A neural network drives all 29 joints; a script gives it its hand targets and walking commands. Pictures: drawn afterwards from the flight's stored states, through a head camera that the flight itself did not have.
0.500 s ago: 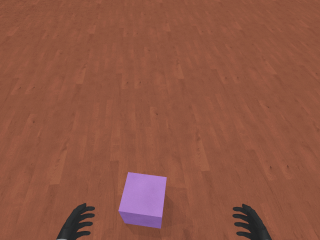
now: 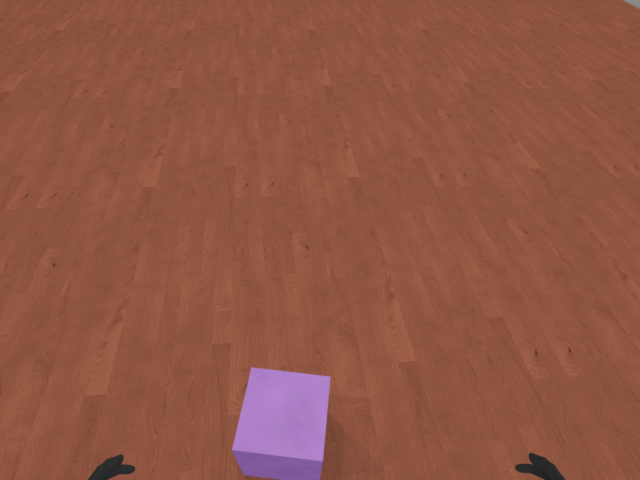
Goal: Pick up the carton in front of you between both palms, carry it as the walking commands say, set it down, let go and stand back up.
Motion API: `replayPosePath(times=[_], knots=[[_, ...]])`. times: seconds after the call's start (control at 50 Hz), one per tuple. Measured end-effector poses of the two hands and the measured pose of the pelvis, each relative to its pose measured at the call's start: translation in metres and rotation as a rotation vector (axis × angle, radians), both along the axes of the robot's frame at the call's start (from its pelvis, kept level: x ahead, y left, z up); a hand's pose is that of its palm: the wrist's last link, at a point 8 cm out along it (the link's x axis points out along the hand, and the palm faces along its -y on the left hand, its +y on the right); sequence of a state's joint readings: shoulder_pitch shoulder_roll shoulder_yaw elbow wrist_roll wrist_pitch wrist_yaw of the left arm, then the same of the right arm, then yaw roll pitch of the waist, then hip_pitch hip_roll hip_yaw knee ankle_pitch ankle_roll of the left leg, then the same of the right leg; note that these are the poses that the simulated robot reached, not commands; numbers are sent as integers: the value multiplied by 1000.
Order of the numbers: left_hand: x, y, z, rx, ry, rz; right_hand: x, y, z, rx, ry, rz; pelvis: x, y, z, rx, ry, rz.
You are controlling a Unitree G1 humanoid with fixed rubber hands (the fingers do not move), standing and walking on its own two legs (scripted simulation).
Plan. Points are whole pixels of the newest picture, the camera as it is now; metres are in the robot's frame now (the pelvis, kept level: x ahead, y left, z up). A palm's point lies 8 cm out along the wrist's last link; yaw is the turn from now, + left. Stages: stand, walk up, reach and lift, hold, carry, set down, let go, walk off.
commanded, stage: stand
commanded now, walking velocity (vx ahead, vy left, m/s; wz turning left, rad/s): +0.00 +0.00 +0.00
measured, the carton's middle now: (285, 427) +0.40 +0.09 -0.64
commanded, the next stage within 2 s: none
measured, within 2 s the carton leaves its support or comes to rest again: neither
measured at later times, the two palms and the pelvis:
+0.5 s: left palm out of the picture +0.07 +0.30 -0.10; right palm out of the picture +0.09 -0.30 -0.09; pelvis -0.02 +0.00 +0.01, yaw +0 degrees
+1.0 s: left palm out of the picture +0.04 +0.31 -0.10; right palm out of the picture +0.07 -0.30 -0.09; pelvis -0.03 +0.01 +0.01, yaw +1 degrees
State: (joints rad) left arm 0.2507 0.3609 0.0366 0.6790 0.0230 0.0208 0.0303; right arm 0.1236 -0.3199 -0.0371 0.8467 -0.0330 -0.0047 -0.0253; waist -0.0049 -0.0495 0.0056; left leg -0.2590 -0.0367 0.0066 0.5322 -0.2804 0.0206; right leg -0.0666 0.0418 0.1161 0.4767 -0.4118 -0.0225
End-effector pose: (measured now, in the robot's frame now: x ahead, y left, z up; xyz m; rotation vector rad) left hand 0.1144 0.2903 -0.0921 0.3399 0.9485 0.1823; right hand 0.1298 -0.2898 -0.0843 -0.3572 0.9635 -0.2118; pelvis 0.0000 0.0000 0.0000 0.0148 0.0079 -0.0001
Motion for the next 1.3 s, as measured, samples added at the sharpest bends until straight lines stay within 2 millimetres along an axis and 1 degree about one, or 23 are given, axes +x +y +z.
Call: replayPosePath(times=[0.1, 0.22, 0.6, 0.78, 1.0, 1.3], knots=[[-2, 2, -1, 6, 13, -1, -7, 0, -3, 4, 21, -14, -1, 1, 1, 0, -6, -1], [-10, 5, -1, 13, 33, 4, -17, -3, -5, 3, 43, -26, -4, 2, 2, -2, -17, 1], [-53, 14, -5, 21, 114, 32, -44, -9, -5, -5, 98, -26, -22, 2, 7, -11, -43, 10], [-68, 18, -7, 21, 146, 41, -55, -10, -5, -7, 123, -29, -29, 4, 9, -13, -48, 13], [-75, 22, -8, 24, 168, 47, -64, -11, -6, -11, 145, -32, -33, 5, 10, -14, -51, 16], [-79, 26, -7, 27, 181, 57, -66, -12, -5, -16, 157, -28, -36, 6, 11, -15, -52, 21]])
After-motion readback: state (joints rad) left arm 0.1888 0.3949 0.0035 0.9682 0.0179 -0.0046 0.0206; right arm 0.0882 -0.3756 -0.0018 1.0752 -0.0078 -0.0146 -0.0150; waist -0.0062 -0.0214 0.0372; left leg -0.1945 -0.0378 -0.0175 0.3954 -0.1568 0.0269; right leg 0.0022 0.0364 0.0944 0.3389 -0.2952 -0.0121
